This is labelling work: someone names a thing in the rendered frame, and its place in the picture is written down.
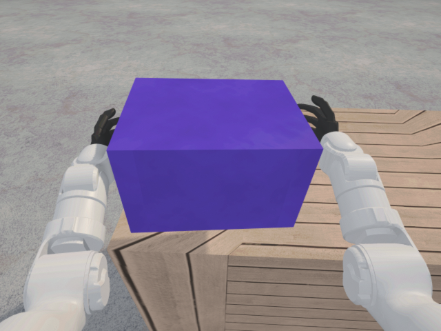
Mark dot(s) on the pedestal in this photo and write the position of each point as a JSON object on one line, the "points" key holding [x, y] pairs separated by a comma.
{"points": [[289, 279]]}

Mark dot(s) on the robot right forearm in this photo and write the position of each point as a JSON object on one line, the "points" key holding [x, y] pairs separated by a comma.
{"points": [[366, 215]]}

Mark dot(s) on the right robot hand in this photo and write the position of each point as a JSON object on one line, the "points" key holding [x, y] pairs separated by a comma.
{"points": [[325, 121]]}

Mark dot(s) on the robot left upper arm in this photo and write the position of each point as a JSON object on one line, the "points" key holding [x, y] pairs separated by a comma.
{"points": [[64, 289]]}

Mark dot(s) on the left robot hand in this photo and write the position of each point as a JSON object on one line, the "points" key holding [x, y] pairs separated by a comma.
{"points": [[102, 130]]}

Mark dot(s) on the carton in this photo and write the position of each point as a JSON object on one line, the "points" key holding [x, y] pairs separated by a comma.
{"points": [[212, 154]]}

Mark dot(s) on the robot right upper arm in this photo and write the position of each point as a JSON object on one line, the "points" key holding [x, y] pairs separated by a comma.
{"points": [[391, 281]]}

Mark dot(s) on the robot left forearm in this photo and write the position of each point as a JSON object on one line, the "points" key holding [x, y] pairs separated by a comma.
{"points": [[77, 224]]}

